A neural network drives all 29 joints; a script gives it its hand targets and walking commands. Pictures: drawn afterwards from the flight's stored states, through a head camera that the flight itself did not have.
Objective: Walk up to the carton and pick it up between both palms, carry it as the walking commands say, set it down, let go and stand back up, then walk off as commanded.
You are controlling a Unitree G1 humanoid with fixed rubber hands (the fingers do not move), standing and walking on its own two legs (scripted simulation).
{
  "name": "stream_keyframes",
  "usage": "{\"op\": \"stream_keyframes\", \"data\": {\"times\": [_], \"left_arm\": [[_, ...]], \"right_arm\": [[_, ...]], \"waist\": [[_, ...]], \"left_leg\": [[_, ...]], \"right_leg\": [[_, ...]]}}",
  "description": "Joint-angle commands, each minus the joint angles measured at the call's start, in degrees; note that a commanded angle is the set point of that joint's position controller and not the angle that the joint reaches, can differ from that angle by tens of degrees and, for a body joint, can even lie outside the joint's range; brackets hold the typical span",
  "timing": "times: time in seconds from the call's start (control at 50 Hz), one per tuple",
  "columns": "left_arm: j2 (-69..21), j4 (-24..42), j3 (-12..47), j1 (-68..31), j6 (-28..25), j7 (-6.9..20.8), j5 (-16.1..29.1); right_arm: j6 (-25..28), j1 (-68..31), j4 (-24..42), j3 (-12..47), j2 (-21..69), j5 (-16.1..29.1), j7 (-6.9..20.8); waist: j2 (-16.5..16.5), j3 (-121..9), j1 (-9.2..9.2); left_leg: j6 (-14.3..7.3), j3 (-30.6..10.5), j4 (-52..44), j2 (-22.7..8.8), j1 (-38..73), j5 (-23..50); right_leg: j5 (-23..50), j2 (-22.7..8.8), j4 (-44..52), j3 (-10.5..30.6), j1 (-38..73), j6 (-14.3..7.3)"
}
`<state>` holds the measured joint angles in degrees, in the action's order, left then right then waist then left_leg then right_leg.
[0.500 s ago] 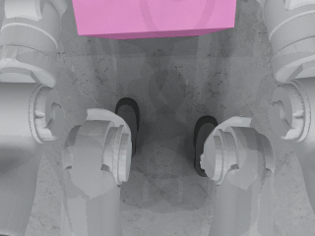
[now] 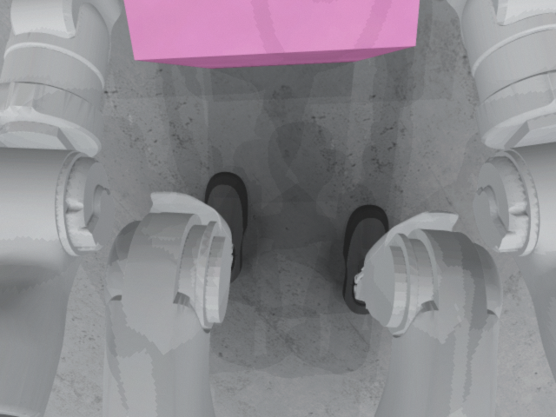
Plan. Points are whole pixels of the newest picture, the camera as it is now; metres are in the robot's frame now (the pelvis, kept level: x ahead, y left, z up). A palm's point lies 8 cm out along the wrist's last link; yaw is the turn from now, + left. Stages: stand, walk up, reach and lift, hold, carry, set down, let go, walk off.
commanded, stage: reach and lift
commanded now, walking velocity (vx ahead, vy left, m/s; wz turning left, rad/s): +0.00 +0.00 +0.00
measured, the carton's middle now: out of the picture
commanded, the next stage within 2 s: none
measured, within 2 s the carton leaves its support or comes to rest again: leaves its support in 1.14 s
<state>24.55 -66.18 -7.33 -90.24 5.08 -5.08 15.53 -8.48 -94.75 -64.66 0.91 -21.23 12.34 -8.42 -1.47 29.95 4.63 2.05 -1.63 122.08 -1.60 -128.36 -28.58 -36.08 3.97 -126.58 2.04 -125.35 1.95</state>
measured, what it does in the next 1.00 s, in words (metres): stands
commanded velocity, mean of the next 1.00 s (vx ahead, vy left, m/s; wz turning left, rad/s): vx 0.00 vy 0.00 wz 0.00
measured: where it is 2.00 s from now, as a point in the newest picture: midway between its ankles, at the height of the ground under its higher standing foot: (294, 260)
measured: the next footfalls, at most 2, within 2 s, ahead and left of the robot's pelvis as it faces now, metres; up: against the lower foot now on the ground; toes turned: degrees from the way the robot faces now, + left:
none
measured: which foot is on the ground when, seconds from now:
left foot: down 0.00-1.00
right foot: down 0.00-1.00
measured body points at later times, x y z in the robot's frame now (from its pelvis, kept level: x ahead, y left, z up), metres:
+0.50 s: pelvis +0.00 +0.00 +0.00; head +0.40 +0.02 +0.20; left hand +0.56 +0.23 -0.20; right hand +0.60 -0.08 -0.20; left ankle +0.13 +0.13 -0.34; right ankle +0.10 -0.12 -0.34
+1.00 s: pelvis +0.01 +0.00 -0.01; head +0.40 +0.02 +0.20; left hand +0.56 +0.23 -0.20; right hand +0.59 -0.08 -0.21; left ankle +0.13 +0.13 -0.34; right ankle +0.10 -0.12 -0.34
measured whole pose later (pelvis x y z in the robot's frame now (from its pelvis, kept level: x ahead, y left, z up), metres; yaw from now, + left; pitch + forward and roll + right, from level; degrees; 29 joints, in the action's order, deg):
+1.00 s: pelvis +0.01 +0.00 -0.01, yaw -1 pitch +34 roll +1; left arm 21.1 -56.6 -10.8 -87.4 12.5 -5.4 10.1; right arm -13.3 -90.5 -56.8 -9.3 -15.4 3.9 -7.2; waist -1.9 30.3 5.5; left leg 2.4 -1.9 125.4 -1.1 -127.3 -31.6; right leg -38.2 6.2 -129.2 2.8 -124.5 2.9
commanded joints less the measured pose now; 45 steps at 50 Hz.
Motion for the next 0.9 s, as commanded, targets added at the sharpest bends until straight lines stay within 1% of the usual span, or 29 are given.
{"op": "stream_keyframes", "data": {"times": [0.0,0.02,0.04,0.06,0.08,0.1,0.12,0.14,0.2,0.24,0.28,0.32,0.34,0.38,0.4,0.42,0.48,0.5,0.52,0.54,0.56,0.6,0.64,0.66,0.7,0.74,0.78,0.84,0.88], "left_arm": [[8.97,8.65,-0.88,-23.0,-2.82,-0.24,-0.74],[8.25,7.15,-0.62,-22.95,-2.63,-0.24,-0.64],[7.44,6.93,-0.61,-22.0,-2.66,-0.3,-1.3],[6.92,5.93,-0.86,-21.52,-2.6,-0.29,-1.83],[6.54,6.57,-1.08,-21.27,-2.75,-0.53,-2.17],[6.73,6.06,-1.59,-21.36,-2.64,-0.53,-2.44],[5.66,6.53,-1.44,-21.45,-2.82,-0.43,-2.58],[4.38,6.32,-1.1,-21.32,-2.97,-0.45,-2.55],[1.46,7.97,0.55,-22.53,-3.2,-0.1,-1.73],[0.04,8.55,0.98,-22.9,-3.12,-0.01,-1.56],[-1.36,9.22,1.81,-24.17,-3.03,0.11,-1.32],[-6.0,8.29,3.06,-24.32,-2.8,1.01,-1.16],[-8.4,10.12,4.34,-25.81,-2.78,1.65,-0.78],[-14.53,11.3,5.63,-28.75,-2.56,3.11,-0.73],[-18.16,10.17,6.65,-28.71,-2.1,4.19,-0.51],[-22.41,10.38,6.79,-29.74,-1.78,5.5,-1.0],[-37.27,12.67,8.94,-35.01,-0.13,10.59,-2.5],[-40.68,13.81,9.07,-36.37,0.67,12.01,-3.19],[-44.06,13.52,9.22,-35.93,1.58,13.29,-3.67],[-46.24,14.56,9.54,-36.1,2.01,14.16,-3.81],[-47.43,14.66,9.31,-35.5,2.49,14.98,-3.72],[-50.18,15.94,9.43,-34.94,3.5,16.48,-3.77],[-51.56,17.31,9.99,-35.25,4.18,17.57,-3.49],[-51.57,18.42,10.47,-35.23,4.29,17.85,-3.04],[-52.56,18.27,11.19,-33.96,5.21,18.52,-2.9],[-53.66,18.58,11.66,-32.76,5.46,18.83,-2.68],[-53.7,19.15,12.14,-32.46,5.66,19.04,-2.38],[-54.55,20.11,12.83,-32.23,5.89,19.16,-1.81],[-54.48,21.17,13.08,-32.64,5.97,19.35,-1.58]], "right_arm": [[2.5,-20.87,7.9,-2.15,-7.09,-0.84,-0.15],[2.53,-20.56,6.7,-1.86,-6.5,-0.51,-0.03],[2.63,-20.58,6.4,-2.26,-6.33,-0.62,0.19],[2.62,-20.28,5.61,-1.34,-4.88,0.07,0.6],[2.88,-20.36,6.36,-1.42,-5.14,-0.37,0.67],[2.94,-20.5,6.5,-1.28,-5.05,-0.8,0.65],[3.09,-21.13,6.58,-1.04,-3.87,-0.68,0.73],[3.35,-20.8,7.27,-0.12,-2.48,-0.34,0.82],[3.9,-21.8,9.03,1.04,-0.67,-0.05,0.98],[4.01,-21.05,8.07,0.24,-0.74,-0.95,0.73],[4.11,-21.65,8.93,-0.04,0.27,-1.48,0.57],[4.12,-22.25,9.57,1.14,4.67,-1.7,1.37],[3.96,-22.34,9.52,0.83,7.6,-2.17,2.02],[3.81,-24.09,10.3,2.45,15.43,-1.79,3.59],[3.76,-25.02,10.85,2.78,18.3,-2.18,4.55],[3.31,-25.41,10.29,3.25,23.99,-2.42,5.94],[1.94,-28.37,9.28,4.01,40.83,-4.29,10.9],[1.27,-27.92,7.55,3.44,44.31,-5.15,12.31],[0.93,-27.65,8.36,2.56,46.45,-5.84,13.36],[0.55,-26.85,8.48,2.18,49.11,-6.23,14.27],[0.36,-27.6,9.76,2.48,50.48,-6.09,14.88],[-0.51,-26.26,9.56,1.63,52.62,-6.84,15.89],[-1.33,-24.45,9.38,1.39,54.38,-7.13,16.43],[-1.56,-24.77,10.34,2.11,56.19,-6.39,16.66],[-2.14,-24.21,10.34,2.44,56.04,-6.28,16.98],[-2.16,-24.07,12.16,3.15,57.44,-5.85,17.03],[-2.24,-23.98,12.63,3.75,57.89,-4.96,16.95],[-2.47,-23.66,13.12,4.23,58.18,-4.76,16.79],[-2.72,-23.57,14.89,5.26,59.37,-4.62,16.68]], "waist": [[-1.47,-83.57,3.43],[-1.58,-82.34,3.12],[-0.4,-81.73,4.17],[-0.85,-80.98,4.98],[-0.76,-81.67,5.01],[-2.88,-81.37,4.66],[-2.18,-82.31,4.8],[-2.8,-82.99,5.02],[-2.5,-85.57,4.39],[-1.9,-83.77,2.59],[-1.06,-84.17,2.23],[-0.45,-83.12,2.2],[-0.92,-83.26,1.17],[-1.37,-83.56,1.98],[-1.72,-81.88,1.43],[-2.41,-80.95,2.35],[-2.75,-77.43,1.6],[-2.8,-75.97,1.81],[-2.38,-75.08,1.69],[-3.18,-75.1,1.63],[-3.46,-75.01,2.39],[-4.53,-73.18,2.14],[-3.94,-73.21,2.17],[-4.23,-74.52,3.23],[-3.71,-73.99,2.48],[-3.71,-73.77,3.6],[-3.65,-74.43,4.03],[-3.68,-74.97,3.26],[-4.55,-77.9,3.73]], "left_leg": [[0.45,5.49,-5.38,1.3,44.49,21.0],[0.34,5.14,-5.75,1.33,44.73,20.41],[0.47,5.24,-6.04,1.63,45.36,20.77],[0.39,5.27,-6.15,1.44,45.44,20.51],[0.37,5.0,-6.3,1.78,46.22,21.03],[0.35,4.82,-6.09,1.77,45.72,21.39],[0.32,5.07,-6.21,1.97,46.36,22.31],[0.28,5.35,-5.75,2.2,46.01,23.17],[0.37,5.13,-5.29,2.47,48.95,25.23],[0.4,4.69,-5.52,2.77,48.61,24.84],[0.67,4.77,-5.14,2.95,48.82,25.22],[0.71,4.77,-5.19,3.25,48.62,25.16],[0.45,4.36,-5.67,3.51,48.74,25.08],[0.43,5.01,-5.08,3.63,47.22,24.32],[0.28,4.5,-5.09,3.74,46.73,24.34],[0.04,4.97,-5.08,4.16,45.25,23.33],[-0.2,5.54,-4.2,4.83,41.37,20.88],[-0.16,5.69,-4.31,5.08,40.72,19.63],[-0.17,5.87,-3.8,5.02,40.38,19.0],[-0.15,6.04,-3.69,5.21,39.63,18.77],[-0.29,6.33,-3.52,5.25,39.36,18.51],[-0.48,6.19,-3.44,5.29,37.56,17.67],[-0.23,6.54,-3.27,5.2,36.82,17.45],[-0.43,6.72,-3.17,5.21,37.45,18.3],[-0.31,6.8,-2.89,5.09,37.9,18.34],[-0.57,6.53,-2.9,5.3,37.4,19.71],[-0.85,6.32,-2.54,5.29,38.4,21.63],[-0.81,6.37,-2.75,5.5,37.63,21.76],[-0.89,6.94,-2.2,5.55,37.55,22.13]], "right_leg": [[16.87,-0.23,9.99,-4.86,30.74,1.05],[16.27,-0.32,9.85,-5.32,30.32,1.12],[16.06,-0.17,9.82,-5.17,29.4,1.06],[15.89,-0.19,10.04,-4.88,30.03,1.06],[16.28,0.04,9.56,-5.05,29.99,1.09],[16.58,-0.02,9.66,-5.17,30.33,1.38],[17.58,0.16,9.91,-5.17,31.14,1.38],[18.67,0.39,9.82,-5.17,32.02,1.51],[19.95,0.83,9.71,-5.31,32.55,1.37],[19.84,0.96,9.8,-5.53,31.57,1.11],[20.02,1.17,9.93,-5.45,31.29,0.84],[20.03,1.42,10.12,-5.17,31.09,0.65],[20.26,1.69,9.84,-5.85,31.52,0.63],[20.43,2.06,9.89,-5.36,32.15,0.27],[20.39,2.31,9.8,-5.39,31.47,0.23],[19.96,2.59,9.64,-5.37,32.25,0.09],[19.33,3.43,8.73,-5.83,31.49,-0.12],[18.38,3.68,8.5,-5.89,30.45,-0.46],[17.54,3.91,8.34,-5.84,29.42,-0.65],[17.7,4.06,8.41,-6.21,29.18,-0.83],[17.33,4.21,8.29,-6.33,29.46,-0.61],[16.84,4.19,8.03,-6.58,28.11,-0.78],[16.75,4.11,8.09,-6.43,27.99,-1.22],[17.32,4.15,7.76,-6.49,28.1,-1.1],[16.84,4.04,7.62,-6.64,27.43,-1.29],[17.98,4.12,7.42,-6.35,27.24,-1.36],[19.45,4.16,6.93,-6.32,27.53,-1.3],[19.51,4.14,6.92,-6.41,27.47,-1.66],[20.23,4.28,7.34,-5.99,28.95,-1.66]]}}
